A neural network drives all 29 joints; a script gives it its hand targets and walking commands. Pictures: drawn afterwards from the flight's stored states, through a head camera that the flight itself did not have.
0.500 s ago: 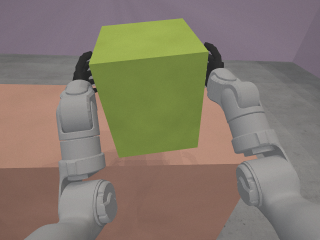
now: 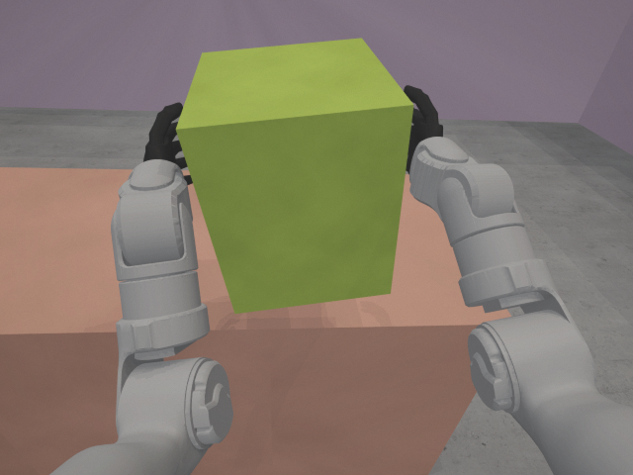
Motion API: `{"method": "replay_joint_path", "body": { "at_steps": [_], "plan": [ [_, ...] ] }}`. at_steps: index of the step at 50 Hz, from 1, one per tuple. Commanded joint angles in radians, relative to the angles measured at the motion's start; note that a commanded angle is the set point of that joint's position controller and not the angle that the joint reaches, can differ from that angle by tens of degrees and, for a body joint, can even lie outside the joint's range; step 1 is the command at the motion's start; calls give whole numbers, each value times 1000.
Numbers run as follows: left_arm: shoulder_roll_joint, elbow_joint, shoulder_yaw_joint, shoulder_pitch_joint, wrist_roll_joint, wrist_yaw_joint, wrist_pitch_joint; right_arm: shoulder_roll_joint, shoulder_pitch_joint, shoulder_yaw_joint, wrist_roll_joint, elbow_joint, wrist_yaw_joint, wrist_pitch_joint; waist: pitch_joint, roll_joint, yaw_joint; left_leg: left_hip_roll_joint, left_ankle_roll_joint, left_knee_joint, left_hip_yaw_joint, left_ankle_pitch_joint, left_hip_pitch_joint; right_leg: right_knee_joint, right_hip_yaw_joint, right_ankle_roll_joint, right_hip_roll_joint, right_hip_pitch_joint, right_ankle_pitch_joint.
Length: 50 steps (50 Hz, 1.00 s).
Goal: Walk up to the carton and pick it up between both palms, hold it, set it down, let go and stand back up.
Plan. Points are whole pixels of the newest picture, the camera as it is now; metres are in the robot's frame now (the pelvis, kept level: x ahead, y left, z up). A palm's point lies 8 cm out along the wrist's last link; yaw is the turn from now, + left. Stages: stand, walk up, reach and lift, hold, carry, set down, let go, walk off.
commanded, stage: hold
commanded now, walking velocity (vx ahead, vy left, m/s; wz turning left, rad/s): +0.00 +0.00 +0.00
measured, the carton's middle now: (298, 175) +0.39 +0.02 +0.24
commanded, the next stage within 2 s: none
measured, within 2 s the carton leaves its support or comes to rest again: neither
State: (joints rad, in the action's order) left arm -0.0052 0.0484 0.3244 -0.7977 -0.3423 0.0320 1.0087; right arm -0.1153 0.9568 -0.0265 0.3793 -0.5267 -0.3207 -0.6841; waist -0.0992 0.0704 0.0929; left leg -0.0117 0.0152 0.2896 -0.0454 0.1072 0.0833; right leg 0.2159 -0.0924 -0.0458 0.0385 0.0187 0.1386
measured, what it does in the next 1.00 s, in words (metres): stands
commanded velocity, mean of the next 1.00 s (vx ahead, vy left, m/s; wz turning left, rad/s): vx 0.00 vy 0.00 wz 0.00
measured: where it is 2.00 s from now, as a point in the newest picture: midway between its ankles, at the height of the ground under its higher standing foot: outside the picture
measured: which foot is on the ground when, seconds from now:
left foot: down 0.00-1.00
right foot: down 0.00-1.00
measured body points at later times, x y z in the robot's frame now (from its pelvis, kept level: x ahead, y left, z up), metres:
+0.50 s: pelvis +0.00 +0.00 +0.00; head -0.08 +0.04 +0.44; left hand +0.36 +0.17 +0.27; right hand +0.38 -0.13 +0.29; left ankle +0.04 +0.13 -0.75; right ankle +0.00 -0.09 -0.75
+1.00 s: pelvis +0.00 +0.00 +0.00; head -0.08 +0.04 +0.44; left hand +0.36 +0.17 +0.27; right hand +0.37 -0.13 +0.29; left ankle +0.04 +0.13 -0.75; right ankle +0.00 -0.09 -0.75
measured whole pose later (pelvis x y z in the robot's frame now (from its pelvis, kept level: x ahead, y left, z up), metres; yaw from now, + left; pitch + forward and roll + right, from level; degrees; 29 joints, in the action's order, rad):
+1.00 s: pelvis +0.00 +0.00 +0.00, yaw +0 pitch -6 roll -1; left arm 0.00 0.06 0.32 -0.80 -0.34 0.03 1.00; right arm -0.11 0.96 -0.03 0.37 -0.54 -0.32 -0.68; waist -0.10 0.07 0.09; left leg -0.01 0.02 0.29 -0.05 0.10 0.09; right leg 0.22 -0.09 -0.05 0.04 0.01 0.14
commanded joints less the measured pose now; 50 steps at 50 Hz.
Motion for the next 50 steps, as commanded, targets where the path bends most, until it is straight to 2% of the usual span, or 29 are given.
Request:
{"method": "replay_joint_path", "body": {
  "at_steps": [1, 8, 20, 29, 33, 35, 43, 50],
  "plan": [
    [-417, -151, -411, -780, 228, 153, -84, 351, 726, 176, 87, 244, 62, 47, -346, -124, 8, 48, 19, -7, 46, -192, -163, -31, 2, 79, 7, -8, -141],
    [-420, -172, -421, -786, 235, 151, -87, 352, 731, 178, 91, 259, 61, 45, -385, -129, 14, 51, 20, 6, 43, -239, -191, -28, 4, 78, 8, -2, -180],
    [-408, -133, -395, -796, 223, 156, -86, 353, 743, 168, 84, 226, 63, 47, -339, -118, 4, 49, 13, -7, 48, -173, -150, -31, 3, 79, 2, -16, -130],
    [-415, -154, -412, -797, 229, 155, -91, 362, 741, 178, 89, 251, 58, 47, -374, -123, 10, 52, 12, 8, 47, -221, -184, -30, 5, 81, 2, -19, -166],
    [-399, -117, -390, -788, 221, 157, -87, 354, 731, 167, 82, 217, 60, 44, -339, -109, 3, 50, 9, -4, 48, -172, -167, -36, 4, 82, -2, -29, -125],
    [-403, -114, -391, -789, 220, 157, -91, 356, 734, 164, 81, 208, 62, 46, -329, -119, 2, 50, 10, -10, 49, -152, -148, -34, 5, 80, -1, -25, -112],
    [-416, -154, -409, -786, 228, 154, -94, 361, 731, 177, 91, 248, 61, 49, -371, -129, 6, 51, 18, 6, 44, -234, -189, -30, 4, 78, 7, -15, -172],
    [-414, -145, -408, -787, 230, 155, -89, 353, 733, 172, 85, 242, 62, 49, -350, -123, 7, 48, 15, -3, 44, -185, -167, -32, 3, 78, 3, -21, -137]
  ]
}}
